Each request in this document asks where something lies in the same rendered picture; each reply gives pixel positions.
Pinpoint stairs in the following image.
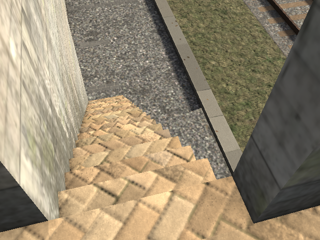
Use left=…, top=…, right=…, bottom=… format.
left=58, top=95, right=217, bottom=218

